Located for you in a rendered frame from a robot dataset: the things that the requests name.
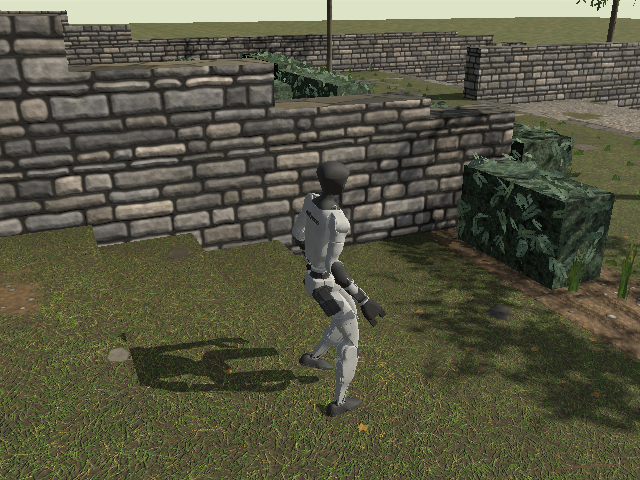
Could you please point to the right robot forearm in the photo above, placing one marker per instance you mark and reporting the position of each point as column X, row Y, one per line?
column 341, row 275

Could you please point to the left robot forearm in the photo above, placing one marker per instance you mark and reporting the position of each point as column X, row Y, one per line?
column 301, row 244

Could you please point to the right robot shin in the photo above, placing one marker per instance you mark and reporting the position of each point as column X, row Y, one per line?
column 344, row 372

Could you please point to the right robot upper arm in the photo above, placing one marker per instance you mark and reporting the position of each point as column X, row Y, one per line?
column 339, row 227

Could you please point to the left robot upper arm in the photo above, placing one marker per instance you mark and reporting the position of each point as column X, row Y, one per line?
column 298, row 229

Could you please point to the right robot foot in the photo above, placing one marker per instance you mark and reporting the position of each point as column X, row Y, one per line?
column 350, row 403

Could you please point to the robot right hand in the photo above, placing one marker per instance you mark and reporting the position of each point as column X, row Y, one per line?
column 370, row 310

